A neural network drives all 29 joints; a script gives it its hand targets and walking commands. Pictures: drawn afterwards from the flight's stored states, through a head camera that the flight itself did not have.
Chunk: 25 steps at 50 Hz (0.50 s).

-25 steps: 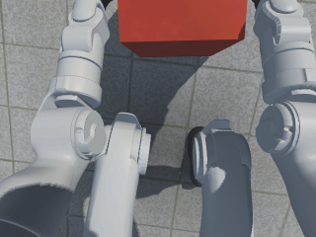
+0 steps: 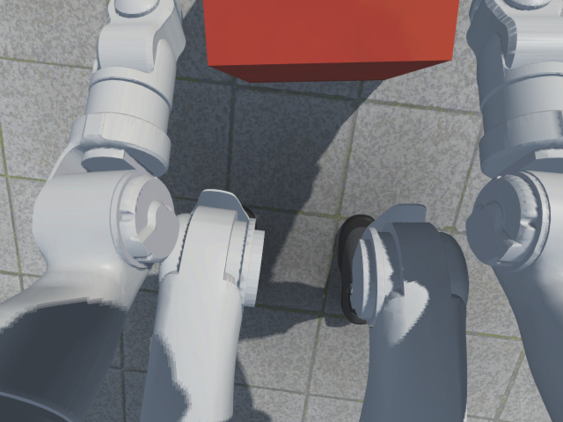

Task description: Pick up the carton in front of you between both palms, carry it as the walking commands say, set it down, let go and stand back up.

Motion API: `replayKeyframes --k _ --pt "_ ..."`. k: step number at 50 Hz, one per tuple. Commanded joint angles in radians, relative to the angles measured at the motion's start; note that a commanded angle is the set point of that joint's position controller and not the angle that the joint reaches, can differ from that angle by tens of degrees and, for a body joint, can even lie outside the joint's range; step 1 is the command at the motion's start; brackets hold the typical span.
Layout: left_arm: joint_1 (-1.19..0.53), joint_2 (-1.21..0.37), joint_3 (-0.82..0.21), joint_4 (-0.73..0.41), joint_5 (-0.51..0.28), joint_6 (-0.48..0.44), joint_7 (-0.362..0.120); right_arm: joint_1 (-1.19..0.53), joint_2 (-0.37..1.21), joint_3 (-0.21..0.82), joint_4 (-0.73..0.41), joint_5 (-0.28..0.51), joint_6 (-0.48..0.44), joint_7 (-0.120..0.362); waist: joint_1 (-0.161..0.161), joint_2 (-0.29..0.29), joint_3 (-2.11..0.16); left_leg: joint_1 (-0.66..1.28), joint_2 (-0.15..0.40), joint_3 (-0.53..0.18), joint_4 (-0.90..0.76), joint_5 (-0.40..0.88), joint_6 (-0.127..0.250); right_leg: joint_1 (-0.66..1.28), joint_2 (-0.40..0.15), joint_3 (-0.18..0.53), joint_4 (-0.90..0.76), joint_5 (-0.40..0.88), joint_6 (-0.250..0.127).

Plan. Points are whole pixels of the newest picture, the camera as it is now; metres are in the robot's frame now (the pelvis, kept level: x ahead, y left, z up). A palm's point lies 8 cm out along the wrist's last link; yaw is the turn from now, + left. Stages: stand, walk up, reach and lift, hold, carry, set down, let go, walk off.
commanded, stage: set down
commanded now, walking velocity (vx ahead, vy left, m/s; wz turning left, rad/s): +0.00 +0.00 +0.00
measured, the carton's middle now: out of the picture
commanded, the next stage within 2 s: let go in 1.24 s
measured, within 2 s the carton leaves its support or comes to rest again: neither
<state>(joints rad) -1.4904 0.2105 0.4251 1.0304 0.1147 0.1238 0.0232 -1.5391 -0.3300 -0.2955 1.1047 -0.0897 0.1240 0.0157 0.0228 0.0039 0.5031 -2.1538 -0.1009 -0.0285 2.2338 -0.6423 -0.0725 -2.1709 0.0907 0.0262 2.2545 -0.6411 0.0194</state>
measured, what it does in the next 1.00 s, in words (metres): rises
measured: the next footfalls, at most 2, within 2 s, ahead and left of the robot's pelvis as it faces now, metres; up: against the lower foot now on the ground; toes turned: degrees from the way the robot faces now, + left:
none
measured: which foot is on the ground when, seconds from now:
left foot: down 0.00-1.00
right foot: down 0.00-1.00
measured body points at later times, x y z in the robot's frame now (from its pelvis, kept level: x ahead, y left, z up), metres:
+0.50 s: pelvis +0.00 +0.00 +0.04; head +0.35 +0.00 +0.32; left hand +0.56 +0.19 -0.08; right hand +0.59 -0.19 -0.08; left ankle +0.10 +0.12 -0.33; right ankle +0.10 -0.11 -0.33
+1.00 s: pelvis +0.02 +0.00 +0.17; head +0.35 -0.01 +0.47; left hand +0.57 +0.20 +0.07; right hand +0.59 -0.20 +0.07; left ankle +0.10 +0.12 -0.33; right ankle +0.10 -0.11 -0.33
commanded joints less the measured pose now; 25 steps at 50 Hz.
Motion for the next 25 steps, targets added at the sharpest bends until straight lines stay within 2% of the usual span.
replayKeyframes --k 1,5,7,10,14,18,21,25 --pt "-0.178 0.217 -0.055 -0.050 -0.077 -0.057 0.072 -0.229 -0.201 0.064 -0.053 0.088 -0.050 -0.067 0.021 -0.027 -1.100 0.457 0.021 0.094 -0.133 0.392 0.016 0.518 -0.020 -0.030 -0.175 0.401 0.025" --pt "-0.269 0.239 -0.190 -0.078 -0.242 -0.090 0.095 -0.317 -0.239 0.179 -0.078 0.235 -0.086 -0.090 0.007 -0.029 -1.296 0.526 0.043 0.071 -0.097 0.542 0.025 0.542 -0.044 -0.015 -0.136 0.523 0.010" --pt "-0.276 0.232 -0.245 -0.078 -0.299 -0.089 0.094 -0.321 -0.238 0.229 -0.079 0.289 -0.086 -0.086 0.006 -0.036 -1.360 0.565 0.049 0.068 -0.096 0.560 0.030 0.555 -0.052 -0.019 -0.133 0.529 0.007" --pt "-0.253 0.240 -0.281 -0.063 -0.345 -0.075 0.096 -0.305 -0.244 0.265 -0.071 0.333 -0.074 -0.080 0.014 -0.045 -1.415 0.580 0.053 0.074 -0.117 0.532 0.034 0.587 -0.060 -0.027 -0.141 0.498 0.004" --pt "-0.222 0.254 -0.275 -0.089 -0.352 -0.050 0.110 -0.283 -0.257 0.256 -0.079 0.328 -0.048 -0.085 0.022 -0.055 -1.519 0.617 0.048 0.086 -0.166 0.484 0.039 0.641 -0.057 -0.044 -0.181 0.451 0.001" --pt "-0.216 0.252 -0.255 -0.186 -0.329 -0.013 0.134 -0.277 -0.268 0.210 -0.149 0.292 -0.011 -0.100 0.009 -0.057 -1.626 0.659 0.033 0.101 -0.240 0.440 0.045 0.690 -0.043 -0.065 -0.255 0.416 -0.009" --pt "-0.189 0.233 -0.228 -0.184 -0.294 0.014 0.139 -0.246 -0.257 0.168 -0.139 0.251 0.016 -0.102 0.003 -0.048 -1.555 0.625 0.028 0.101 -0.306 0.383 0.046 0.642 -0.037 -0.069 -0.325 0.359 -0.015" --pt "-0.135 0.184 -0.182 -0.139 -0.237 0.019 0.124 -0.194 -0.208 0.134 -0.087 0.207 0.017 -0.084 0.014 -0.039 -1.406 0.530 0.032 0.096 -0.379 0.334 0.040 0.550 -0.035 -0.061 -0.399 0.312 -0.013"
